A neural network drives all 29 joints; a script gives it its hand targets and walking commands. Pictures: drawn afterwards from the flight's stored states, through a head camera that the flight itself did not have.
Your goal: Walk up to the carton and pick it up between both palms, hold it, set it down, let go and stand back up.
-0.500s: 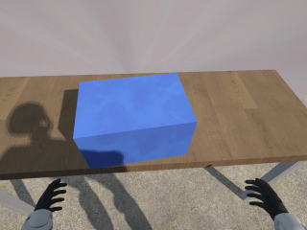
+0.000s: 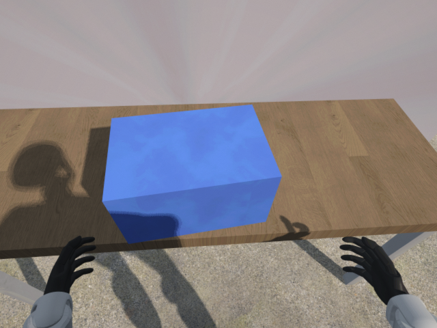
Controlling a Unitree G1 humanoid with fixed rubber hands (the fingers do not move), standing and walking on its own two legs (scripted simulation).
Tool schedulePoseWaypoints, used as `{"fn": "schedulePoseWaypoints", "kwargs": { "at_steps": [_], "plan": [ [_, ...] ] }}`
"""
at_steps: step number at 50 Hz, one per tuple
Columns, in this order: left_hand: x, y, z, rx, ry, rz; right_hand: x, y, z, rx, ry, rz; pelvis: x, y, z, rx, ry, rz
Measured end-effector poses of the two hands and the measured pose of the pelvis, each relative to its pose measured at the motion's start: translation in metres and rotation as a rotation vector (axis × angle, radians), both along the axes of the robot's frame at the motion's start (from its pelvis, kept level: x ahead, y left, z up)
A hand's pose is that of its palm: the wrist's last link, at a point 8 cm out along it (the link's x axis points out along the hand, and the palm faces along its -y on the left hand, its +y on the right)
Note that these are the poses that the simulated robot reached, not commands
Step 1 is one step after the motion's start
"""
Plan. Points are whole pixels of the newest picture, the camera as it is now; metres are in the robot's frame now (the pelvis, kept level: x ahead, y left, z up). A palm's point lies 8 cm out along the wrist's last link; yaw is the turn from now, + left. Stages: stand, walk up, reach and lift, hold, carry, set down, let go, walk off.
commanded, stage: reach and lift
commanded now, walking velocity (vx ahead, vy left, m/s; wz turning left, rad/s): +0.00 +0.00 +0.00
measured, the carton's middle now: (192, 172) +0.42 +0.08 +0.00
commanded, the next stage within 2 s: none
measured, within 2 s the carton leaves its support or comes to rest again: neither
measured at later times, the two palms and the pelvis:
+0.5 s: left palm (60, 272) +0.20 +0.28 +0.02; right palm (379, 262) +0.20 -0.24 +0.04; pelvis +0.01 +0.00 +0.00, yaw +0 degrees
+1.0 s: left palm (62, 219) +0.28 +0.29 +0.06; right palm (360, 206) +0.29 -0.23 +0.07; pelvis +0.02 -0.01 +0.00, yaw +0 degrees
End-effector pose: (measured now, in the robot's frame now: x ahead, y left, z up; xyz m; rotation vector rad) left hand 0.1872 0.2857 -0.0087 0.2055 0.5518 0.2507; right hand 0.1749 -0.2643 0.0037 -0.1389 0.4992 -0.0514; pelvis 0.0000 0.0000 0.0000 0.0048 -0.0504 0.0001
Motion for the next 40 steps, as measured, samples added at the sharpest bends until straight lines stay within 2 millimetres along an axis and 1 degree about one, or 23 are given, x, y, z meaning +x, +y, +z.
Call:
{"fn": "schedulePoseWaypoints", "kwargs": {
  "at_steps": [4, 8, 13, 20, 23, 26, 28, 33, 37, 40],
  "plan": [
    [0.006, -0.003, 0.007, 0.005, -0.048, -0.01, 0.003, 0.0, 0.002, 0.016, -0.018, -0.004, 0.007, -0.001, 0.001, 0.002, 0.013, 0.0],
    [0.008, -0.004, 0.011, 0.012, -0.082, -0.021, 0.002, 0.004, 0.003, 0.033, -0.038, -0.006, 0.011, -0.003, 0.001, 0.003, 0.021, 0.0],
    [0.008, -0.006, 0.018, -0.001, -0.147, -0.031, 0.004, 0.01, 0.013, 0.059, -0.109, -0.006, 0.011, -0.002, 0.001, 0.003, 0.021, 0.0],
    [0.008, -0.006, 0.026, -0.048, -0.212, -0.014, 0.019, 0.018, 0.034, 0.1, -0.218, 0.012, 0.008, -0.002, 0.001, 0.002, 0.017, 0.0],
    [0.01, -0.006, 0.029, -0.059, -0.229, -0.012, 0.024, 0.021, 0.039, 0.114, -0.235, 0.013, 0.006, -0.001, 0.001, 0.002, 0.015, 0.0],
    [0.015, -0.007, 0.032, -0.059, -0.244, -0.017, 0.027, 0.021, 0.038, 0.123, -0.225, 0.009, 0.006, -0.002, 0.001, 0.002, 0.015, 0.0],
    [0.021, -0.008, 0.035, -0.065, -0.256, -0.018, 0.03, 0.022, 0.038, 0.13, -0.216, 0.011, 0.005, -0.002, 0.001, 0.003, 0.016, 0.0],
    [0.045, -0.014, 0.046, -0.075, -0.283, -0.027, 0.045, 0.023, 0.041, 0.137, -0.208, 0.017, 0.007, -0.004, 0.001, 0.005, 0.023, 0.0],
    [0.063, -0.015, 0.053, -0.078, -0.282, -0.018, 0.062, 0.023, 0.044, 0.143, -0.21, 0.017, 0.01, -0.006, 0.002, 0.008, 0.033, 0.0],
    [0.073, -0.011, 0.054, -0.079, -0.264, 0.001, 0.076, 0.023, 0.047, 0.155, -0.217, 0.011, 0.015, -0.007, 0.002, 0.01, 0.042, 0.0]
  ]
}}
